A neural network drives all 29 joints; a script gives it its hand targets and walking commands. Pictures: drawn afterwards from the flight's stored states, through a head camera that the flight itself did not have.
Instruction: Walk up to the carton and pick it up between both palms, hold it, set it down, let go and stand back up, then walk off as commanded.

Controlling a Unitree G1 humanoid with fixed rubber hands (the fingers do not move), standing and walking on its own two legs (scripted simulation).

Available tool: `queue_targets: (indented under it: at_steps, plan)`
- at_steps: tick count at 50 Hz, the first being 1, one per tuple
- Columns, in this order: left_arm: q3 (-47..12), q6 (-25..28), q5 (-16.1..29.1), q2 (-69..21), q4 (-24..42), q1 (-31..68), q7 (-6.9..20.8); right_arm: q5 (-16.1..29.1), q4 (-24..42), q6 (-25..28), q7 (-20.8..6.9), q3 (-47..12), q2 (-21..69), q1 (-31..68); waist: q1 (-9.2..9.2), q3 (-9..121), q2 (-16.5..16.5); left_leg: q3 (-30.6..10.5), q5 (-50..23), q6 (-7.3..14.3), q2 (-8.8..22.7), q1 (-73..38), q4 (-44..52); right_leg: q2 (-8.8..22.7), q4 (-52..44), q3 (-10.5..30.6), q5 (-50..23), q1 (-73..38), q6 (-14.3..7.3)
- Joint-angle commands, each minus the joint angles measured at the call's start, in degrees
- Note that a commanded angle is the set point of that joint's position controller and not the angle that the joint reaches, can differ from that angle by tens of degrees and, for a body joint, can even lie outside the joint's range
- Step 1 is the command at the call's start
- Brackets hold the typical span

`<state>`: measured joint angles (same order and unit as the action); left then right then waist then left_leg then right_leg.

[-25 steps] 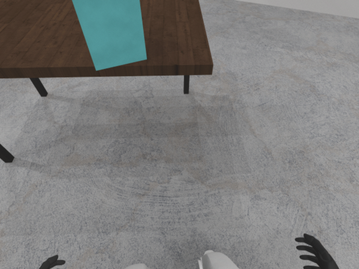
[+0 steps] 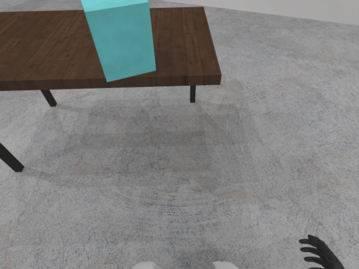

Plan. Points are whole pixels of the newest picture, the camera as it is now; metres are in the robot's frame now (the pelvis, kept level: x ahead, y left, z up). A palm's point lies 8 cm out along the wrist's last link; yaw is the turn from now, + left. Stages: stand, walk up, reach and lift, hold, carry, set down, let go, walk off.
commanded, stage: walk up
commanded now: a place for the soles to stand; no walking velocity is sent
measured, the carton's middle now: (119, 33) +0.90 +0.23 +0.10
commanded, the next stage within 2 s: none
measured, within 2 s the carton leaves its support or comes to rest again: neither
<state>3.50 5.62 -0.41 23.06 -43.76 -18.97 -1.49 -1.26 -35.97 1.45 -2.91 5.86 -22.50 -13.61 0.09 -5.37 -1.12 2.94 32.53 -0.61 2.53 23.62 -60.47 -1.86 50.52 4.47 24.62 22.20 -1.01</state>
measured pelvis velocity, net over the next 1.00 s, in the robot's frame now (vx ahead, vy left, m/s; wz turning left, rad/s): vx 0.25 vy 0.15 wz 0.07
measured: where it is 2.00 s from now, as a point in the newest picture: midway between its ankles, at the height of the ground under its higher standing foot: (137, 225)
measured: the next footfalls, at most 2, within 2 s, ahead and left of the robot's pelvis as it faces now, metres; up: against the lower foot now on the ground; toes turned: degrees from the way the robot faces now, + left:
left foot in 0.12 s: +0.11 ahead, +0.15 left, +0.00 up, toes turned +6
right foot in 0.60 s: +0.29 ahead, -0.04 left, +0.00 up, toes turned +1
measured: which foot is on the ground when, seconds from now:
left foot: up 0.00-0.10, down 0.12-0.62, up 0.64-0.94, down 0.96-1.00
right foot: down 0.00-0.14, up 0.16-0.58, down 0.60-0.96, up 0.98-1.00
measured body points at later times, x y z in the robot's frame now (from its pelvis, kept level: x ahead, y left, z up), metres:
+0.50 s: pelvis +0.11 +0.09 +0.01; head +0.13 +0.10 +0.46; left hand +0.23 +0.42 -0.08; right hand +0.15 -0.25 -0.06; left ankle +0.08 +0.15 -0.69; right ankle +0.22 -0.07 -0.66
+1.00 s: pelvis +0.25 +0.15 -0.01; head +0.25 +0.15 +0.44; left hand +0.30 +0.50 -0.10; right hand +0.37 -0.17 -0.09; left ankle +0.30 +0.25 -0.70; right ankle +0.25 -0.03 -0.68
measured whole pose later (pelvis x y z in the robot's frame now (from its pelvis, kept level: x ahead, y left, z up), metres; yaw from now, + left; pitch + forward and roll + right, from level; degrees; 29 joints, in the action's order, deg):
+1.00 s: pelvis +0.25 +0.15 -0.01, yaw +4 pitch -5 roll -2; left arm 3.6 5.6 -0.4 25.2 -45.7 -18.6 -2.9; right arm -1.3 -36.0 1.7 -4.8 7.8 -23.5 -19.4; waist 0.3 -5.5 -2.6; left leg 4.7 23.1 2.6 3.7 25.8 -54.5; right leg 4.3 57.3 1.1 28.4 21.4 -2.6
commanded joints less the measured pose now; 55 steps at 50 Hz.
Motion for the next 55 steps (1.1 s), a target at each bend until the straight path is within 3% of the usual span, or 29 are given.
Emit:
queue_targets:
  at_steps: [1,4,5,6,7,8,10,13,16,18,23,26,27,28,29,30,31,32,34,37,38,42,45,46,47,48,50,52,55]
  plan:
    - [6.6,2.4,-1.8,23.6,2.8,4.8,-1.4,-1.2,1.6,0.2,-2.0,5.6,-17.8,-2.1,1.43,-2.2,10.4,-8.2,-0.4,4.0,3.9,12.5,3.1,20.0,-31.5,32.5,28.6,2.4,-14.2]
    - [5.4,1.5,-2.5,17.9,4.4,11.1,-0.6,-0.8,-4.5,1.8,-2.0,8.1,-16.9,-18.1,12.03,4.8,3.3,-4.4,-6.7,5.4,-0.6,-24.2,21.4,8.8,-9.0,9.7,18.9,25.5,-6.8]
    - [3.5,1.4,-1.8,12.8,5.7,11.4,-1.0,-1.6,-5.1,2.3,-1.0,9.0,-17.9,-23.2,14.98,4.7,-11.3,-12.2,-1.2,5.3,3.5,-30.1,31.5,1.0,10.2,1.4,11.7,31.3,-3.3]
    - [2.1,1.3,-1.1,9.3,6.0,10.2,-1.4,-1.7,-3.5,2.7,0.2,8.6,-21.7,-22.4,13.65,2.0,-18.7,-34.0,12.9,4.3,15.0,-27.3,42.3,-3.4,25.9,-2.5,10.1,37.9,-1.0]
    - [2.6,1.0,0.2,13.9,4.7,4.4,-1.2,-0.9,-0.3,2.4,0.1,8.5,-23.7,-14.5,8.67,3.4,-9.8,-42.7,20.1,5.7,19.1,-25.8,47.8,-1.8,25.3,-0.6,5.8,35.5,-0.7]
    - [3.7,0.6,-0.3,17.7,2.4,7.0,-0.9,-1.0,0.1,1.9,0.4,8.9,-25.3,-10.1,8.67,0.9,-4.0,-47.7,31.4,7.6,21.5,-17.4,52.4,0.5,25.9,0.6,3.9,31.7,-0.7]
    - [4.2,1.0,0.4,18.5,0.8,3.8,-0.5,-0.8,0.6,2.5,0.8,7.4,-21.6,-6.1,4.72,-4.1,-3.4,-40.1,19.6,7.9,19.2,-12.6,47.0,4.9,23.6,-0.6,-1.2,28.5,-1.5]
    - [4.0,0.9,0.9,17.1,-0.7,3.4,0.1,-0.1,1.1,3.4,0.9,5.7,-17.6,-11.5,4.17,-6.1,0.0,-28.8,2.9,4.1,12.9,-7.6,46.6,4.8,19.5,-0.7,-6.0,23.4,-1.1]
    - [4.0,0.5,1.1,15.9,-0.5,4.4,0.2,-0.4,2.0,3.6,0.8,5.7,-16.6,-12.1,4.64,-0.9,-6.0,-20.3,-7.9,7.3,10.8,-16.2,41.8,4.7,10.8,-2.6,-5.9,24.8,0.3]
    - [3.9,0.4,0.8,16.0,-0.7,7.0,0.3,0.0,2.4,3.7,0.6,5.6,-16.5,-12.8,4.33,-0.7,-5.3,-16.6,-18.2,3.8,9.6,-15.5,41.0,4.0,10.2,-3.7,-8.4,22.2,-0.1]
    - [1.9,0.6,1.5,12.8,1.2,11.2,0.1,-0.7,2.8,2.8,0.9,6.1,-17.6,-15.9,6.6,3.0,-9.5,-14.0,-33.2,9.0,10.9,-21.7,35.3,5.1,-3.3,-9.8,-9.5,20.4,-0.3]
    - [2.0,1.5,1.5,12.7,-0.4,7.8,0.3,-0.8,4.3,1.9,0.6,5.8,-16.1,-14.9,5.19,6.2,-7.9,-9.0,-43.7,9.2,9.9,-17.9,26.9,2.8,-11.0,-12.2,-9.0,7.2,-0.7]
    - [2.8,2.0,1.0,12.4,-1.4,3.2,-0.2,-0.6,4.9,1.5,0.5,5.4,-15.4,-12.0,1.37,8.6,-5.7,-6.2,-47.9,8.0,8.4,-12.7,20.4,-0.1,-16.3,-13.1,-12.1,-2.6,-1.4]
    - [4.1,2.1,0.5,15.9,-3.3,-5.8,-1.2,-0.7,6.7,1.3,0.7,5.3,-14.3,-8.4,-3.43,12.7,-1.7,-4.0,-46.5,5.3,5.2,-5.4,6.1,0.6,-21.3,-10.0,-11.5,-15.7,-2.7]
    - [5.5,2.1,-0.2,19.3,-5.1,-11.3,-1.9,-0.4,5.3,1.5,0.4,3.3,-10.3,-9.7,-6.3,17.6,4.1,-2.2,-33.1,4.9,1.4,5.0,-4.6,9.0,-20.7,5.3,-8.1,-27.1,-5.4]
    - [6.7,2.4,-0.7,23.8,-3.4,-12.2,-2.2,0.2,6.3,1.7,-0.3,2.0,-5.7,-17.1,-3.37,22.5,16.2,-3.4,0.4,2.7,-3.8,18.5,-11.8,25.0,-24.3,32.8,2.0,-41.8,-11.3]
    - [6.2,2.4,0.6,23.4,-2.3,-9.0,-2.4,-0.7,4.0,1.0,-0.1,3.3,-14.5,-14.9,-3.89,19.2,8.1,-6.3,0.3,2.6,-3.9,24.5,-13.0,27.8,-30.3,43.6,14.7,-39.0,-16.7]
    - [5.6,2.0,1.6,23.9,-2.9,-6.8,-2.9,-0.5,3.6,0.5,0.0,4.3,-16.8,-10.2,-4.65,12.7,4.3,-7.2,-0.9,2.4,-1.3,25.2,-14.2,27.8,-32.2,39.8,16.7,-31.6,-18.3]
    - [4.9,2.0,0.8,20.9,-1.3,-1.8,-3.0,-0.4,3.0,0.0,-0.6,3.7,-14.8,-6.1,-2.97,4.3,0.8,-8.6,-4.9,2.9,1.3,22.2,-11.4,22.5,-32.8,28.7,16.1,-17.9,-14.5]
    - [5.2,2.2,-0.1,21.2,0.2,2.5,-2.2,-0.9,-0.4,-1.1,-1.8,4.0,-14.2,-10.6,1.97,-3.4,4.2,-5.3,-5.9,2.9,3.3,9.9,-4.5,18.8,-34.2,17.2,18.3,3.8,-12.4]
    - [4.7,2.0,-0.6,20.8,1.1,4.6,-1.8,-0.6,0.0,-1.1,-2.5,4.2,-14.3,-12.3,3.0,-4.0,10.6,-4.0,-3.8,2.2,2.8,7.6,0.3,16.0,-32.9,12.5,17.6,5.4,-11.4]
    - [6.3,2.4,-0.5,23.7,1.8,-1.3,-2.1,-0.7,3.3,-0.1,-2.5,5.0,-15.2,-2.6,-0.92,-1.4,8.9,-6.3,-4.3,0.8,6.4,11.7,6.9,21.1,-28.3,18.9,15.3,-1.2,-14.9]
    - [5.9,1.6,-0.8,24.8,2.1,3.4,-1.8,-0.8,1.0,0.9,-2.3,6.4,-15.3,-8.4,4.11,1.6,8.0,-4.4,-9.3,1.0,4.6,0.4,17.6,18.2,-16.2,12.6,14.2,2.0,-12.2]
    - [4.9,1.2,-0.7,21.0,2.7,8.0,-1.6,-1.1,-2.6,1.4,-1.8,7.0,-16.2,-15.3,8.64,0.0,3.3,-4.0,-10.5,0.8,3.5,-9.7,23.2,14.4,-5.8,4.5,9.4,11.7,-8.6]
    - [2.6,0.9,-0.9,13.9,2.9,8.8,-1.7,-1.7,-5.9,2.4,-0.8,8.3,-18.0,-22.9,13.23,0.2,-16.1,-14.3,1.2,-0.1,4.7,-18.0,37.6,5.4,17.6,-4.1,0.1,20.3,-4.2]
    - [0.6,0.7,-0.5,9.9,3.6,5.7,-2.1,-1.0,-3.8,2.7,0.3,8.4,-23.4,-21.3,10.64,0.2,-24.2,-34.2,3.3,0.3,15.1,-20.6,45.4,-2.8,27.9,-3.5,8.7,32.0,-1.7]
    - [2.6,0.0,0.5,17.3,0.5,2.9,-2.3,-0.2,-0.2,2.3,0.3,7.5,-23.3,-11.1,6.28,0.1,-10.9,-40.2,10.4,4.2,19.3,-17.7,48.3,1.6,28.9,0.8,3.0,31.5,-2.6]
    - [3.0,0.0,0.3,18.1,-1.2,2.8,-2.0,-0.1,1.6,2.2,0.9,6.9,-18.6,-9.8,4.43,0.4,-0.7,-33.5,-11.2,3.2,17.6,-18.7,41.9,4.5,28.4,-0.9,-1.1,28.1,-1.5]
    - [2.3,0.0,1.2,15.8,-1.5,1.8,-1.6,0.0,2.3,3.0,1.6,6.0,-16.2,-12.6,3.81,5.1,-3.3,-20.0,-35.3,3.7,13.2,-20.1,33.4,6.3,20.3,-2.6,-2.6,22.6,-2.1]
